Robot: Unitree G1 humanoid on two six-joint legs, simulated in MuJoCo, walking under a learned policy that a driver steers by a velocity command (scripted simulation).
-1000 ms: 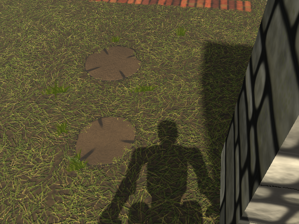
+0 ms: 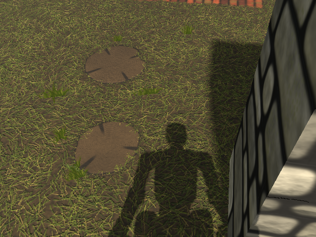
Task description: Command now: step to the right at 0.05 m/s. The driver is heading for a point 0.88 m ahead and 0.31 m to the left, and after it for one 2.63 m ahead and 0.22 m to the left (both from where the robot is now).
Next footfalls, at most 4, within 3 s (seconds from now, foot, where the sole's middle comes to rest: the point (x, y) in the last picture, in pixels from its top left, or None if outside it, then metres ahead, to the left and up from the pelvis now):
none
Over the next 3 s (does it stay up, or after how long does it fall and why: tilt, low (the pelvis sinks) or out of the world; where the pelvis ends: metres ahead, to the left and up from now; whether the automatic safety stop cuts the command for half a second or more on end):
stays up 0.00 -0.02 0.00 its command is cut before an obstacle from the start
